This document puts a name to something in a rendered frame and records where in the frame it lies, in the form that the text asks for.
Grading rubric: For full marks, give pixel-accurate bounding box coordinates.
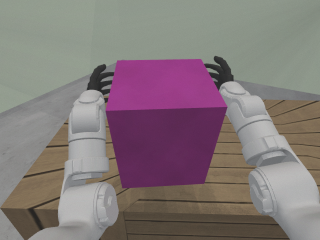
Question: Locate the right robot hand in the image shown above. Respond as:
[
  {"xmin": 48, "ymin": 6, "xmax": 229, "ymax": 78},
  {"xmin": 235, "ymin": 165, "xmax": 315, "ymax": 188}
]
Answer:
[{"xmin": 204, "ymin": 56, "xmax": 234, "ymax": 91}]

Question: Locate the robot left upper arm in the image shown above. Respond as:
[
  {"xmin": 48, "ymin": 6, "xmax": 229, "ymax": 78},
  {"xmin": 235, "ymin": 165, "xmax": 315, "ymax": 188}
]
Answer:
[{"xmin": 28, "ymin": 181, "xmax": 119, "ymax": 240}]

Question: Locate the left robot forearm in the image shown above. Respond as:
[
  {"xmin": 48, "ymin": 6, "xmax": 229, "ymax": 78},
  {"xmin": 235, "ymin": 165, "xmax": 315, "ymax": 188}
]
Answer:
[{"xmin": 58, "ymin": 89, "xmax": 110, "ymax": 223}]

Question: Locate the pedestal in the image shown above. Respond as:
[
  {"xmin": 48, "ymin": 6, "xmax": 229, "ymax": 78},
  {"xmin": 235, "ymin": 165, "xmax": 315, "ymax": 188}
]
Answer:
[{"xmin": 0, "ymin": 96, "xmax": 320, "ymax": 240}]

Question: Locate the carton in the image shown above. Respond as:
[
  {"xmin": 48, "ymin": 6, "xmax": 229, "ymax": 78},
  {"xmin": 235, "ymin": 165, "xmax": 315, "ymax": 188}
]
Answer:
[{"xmin": 105, "ymin": 59, "xmax": 228, "ymax": 189}]

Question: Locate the robot right upper arm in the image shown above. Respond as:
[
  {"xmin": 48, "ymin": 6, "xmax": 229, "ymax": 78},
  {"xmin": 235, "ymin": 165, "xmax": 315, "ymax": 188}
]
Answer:
[{"xmin": 248, "ymin": 160, "xmax": 320, "ymax": 240}]

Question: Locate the right robot forearm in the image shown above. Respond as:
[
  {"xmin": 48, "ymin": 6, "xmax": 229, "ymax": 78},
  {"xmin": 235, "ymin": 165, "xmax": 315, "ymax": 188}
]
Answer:
[{"xmin": 219, "ymin": 81, "xmax": 320, "ymax": 202}]

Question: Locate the left robot hand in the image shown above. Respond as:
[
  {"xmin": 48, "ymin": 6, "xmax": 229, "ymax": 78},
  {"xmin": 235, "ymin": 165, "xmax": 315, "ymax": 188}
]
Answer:
[{"xmin": 87, "ymin": 64, "xmax": 114, "ymax": 103}]

